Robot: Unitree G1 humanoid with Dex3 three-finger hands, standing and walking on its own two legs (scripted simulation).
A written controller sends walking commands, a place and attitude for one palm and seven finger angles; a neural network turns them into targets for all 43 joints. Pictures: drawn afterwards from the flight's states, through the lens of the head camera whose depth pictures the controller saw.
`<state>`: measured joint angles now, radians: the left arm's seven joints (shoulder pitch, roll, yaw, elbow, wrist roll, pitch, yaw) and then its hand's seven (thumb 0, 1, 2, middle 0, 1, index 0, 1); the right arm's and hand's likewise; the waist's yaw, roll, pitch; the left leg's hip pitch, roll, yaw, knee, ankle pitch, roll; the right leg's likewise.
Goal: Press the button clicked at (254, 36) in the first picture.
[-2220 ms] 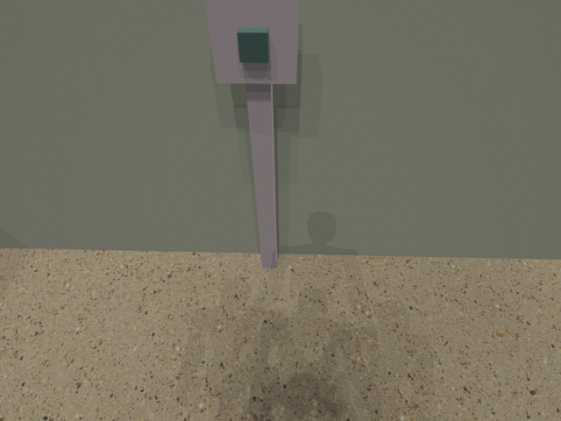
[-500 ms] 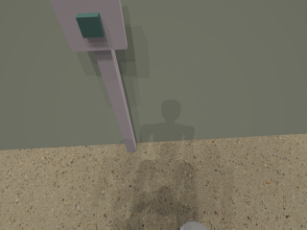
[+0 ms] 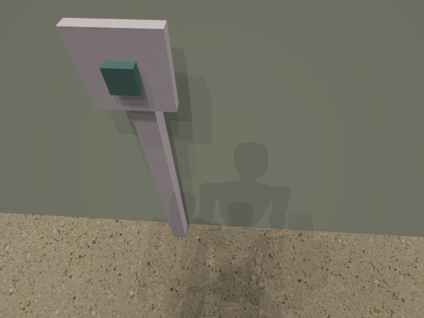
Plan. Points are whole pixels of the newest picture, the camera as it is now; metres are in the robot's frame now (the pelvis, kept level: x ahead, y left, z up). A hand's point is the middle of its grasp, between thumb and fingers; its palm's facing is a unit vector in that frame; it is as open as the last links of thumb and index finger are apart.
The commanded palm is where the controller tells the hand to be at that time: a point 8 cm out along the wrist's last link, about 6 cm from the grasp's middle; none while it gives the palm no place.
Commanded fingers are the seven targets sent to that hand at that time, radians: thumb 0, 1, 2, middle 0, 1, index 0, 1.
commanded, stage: come to a stop and stand still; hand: left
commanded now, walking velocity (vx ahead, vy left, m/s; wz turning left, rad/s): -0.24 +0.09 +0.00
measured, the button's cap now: (123, 77) +0.49 +0.21 +0.18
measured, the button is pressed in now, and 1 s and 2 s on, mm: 0 0 0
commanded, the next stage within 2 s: look again from close up in 0.94 s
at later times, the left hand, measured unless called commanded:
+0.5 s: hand out of the picture +0.07 +0.24 -0.17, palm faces +0.01 -0.97 -0.25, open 7.4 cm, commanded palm none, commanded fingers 0.00 0.90 0.90 -0.20 -0.30 -0.20 -0.30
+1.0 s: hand out of the picture +0.01 +0.25 -0.17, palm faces -0.05 -0.98 -0.21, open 7.4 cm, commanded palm none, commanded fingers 0.00 0.90 0.90 -0.20 -0.30 -0.20 -0.30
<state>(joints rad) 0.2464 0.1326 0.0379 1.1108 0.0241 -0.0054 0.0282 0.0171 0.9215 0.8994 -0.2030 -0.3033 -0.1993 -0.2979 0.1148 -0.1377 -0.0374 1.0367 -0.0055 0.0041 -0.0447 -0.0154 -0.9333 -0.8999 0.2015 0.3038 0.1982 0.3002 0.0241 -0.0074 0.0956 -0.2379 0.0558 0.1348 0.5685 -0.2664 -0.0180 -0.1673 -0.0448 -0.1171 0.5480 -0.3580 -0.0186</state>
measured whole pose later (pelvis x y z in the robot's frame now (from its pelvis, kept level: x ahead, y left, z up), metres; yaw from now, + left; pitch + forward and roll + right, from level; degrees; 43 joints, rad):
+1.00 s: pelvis -0.01 +0.07 +0.00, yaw -3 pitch +0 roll +0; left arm 0.30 0.16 -0.02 1.04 0.02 0.02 0.03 0.01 0.91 0.90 -0.20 -0.30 -0.20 -0.30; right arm 0.35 -0.17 0.01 1.06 -0.02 -0.01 -0.01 0.00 -0.91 -0.90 0.20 0.30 0.20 0.30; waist 0.00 0.01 0.02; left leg -0.20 -0.04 0.15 0.45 -0.25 0.08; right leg -0.25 -0.06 0.01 0.49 -0.23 0.03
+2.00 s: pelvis -0.01 +0.01 -0.05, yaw +1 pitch +8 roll +1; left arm 0.47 0.15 0.08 0.05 -0.22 -0.45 -0.26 0.01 0.91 0.90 -0.49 -0.62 -0.49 -0.62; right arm 0.14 -0.27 -0.08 0.52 0.03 -0.23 0.00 0.01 -0.91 -0.90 0.20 0.30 0.20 0.30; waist 0.00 -0.04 -0.12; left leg -0.61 0.03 0.06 0.92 -0.45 0.00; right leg -0.63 -0.03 -0.07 0.95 -0.46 -0.04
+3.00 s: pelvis +0.01 +0.04 -0.01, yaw +3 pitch -1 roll -1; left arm 0.29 0.30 0.24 -0.27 -0.30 0.03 -0.28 0.02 0.90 0.90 -1.30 -1.50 -1.30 -1.50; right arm 0.21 -0.23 0.09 0.58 0.05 -0.28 -0.06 0.01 -0.90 -0.90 0.20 0.30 0.20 0.30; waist 0.06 0.05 -0.06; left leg -0.27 0.00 0.03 0.63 -0.35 0.03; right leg -0.24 -0.03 -0.10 0.58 -0.32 0.00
